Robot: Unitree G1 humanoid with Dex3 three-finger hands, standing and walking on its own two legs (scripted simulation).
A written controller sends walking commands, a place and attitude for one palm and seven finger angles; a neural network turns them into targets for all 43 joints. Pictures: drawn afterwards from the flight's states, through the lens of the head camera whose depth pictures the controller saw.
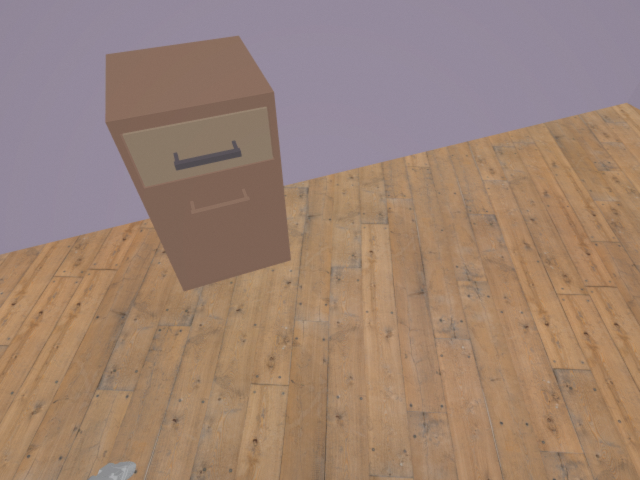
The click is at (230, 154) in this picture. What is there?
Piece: drawer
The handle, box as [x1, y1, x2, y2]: [173, 140, 241, 170]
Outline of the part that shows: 240,150 237,147 234,140 232,141 234,147 233,149 183,160 178,159 176,152 173,153 175,159 174,164 176,170 240,156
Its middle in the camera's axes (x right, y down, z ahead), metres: -0.33 -0.24 +1.09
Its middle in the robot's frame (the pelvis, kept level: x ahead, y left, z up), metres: +0.95 +0.38 -0.16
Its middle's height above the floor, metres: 0.61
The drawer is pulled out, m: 0.00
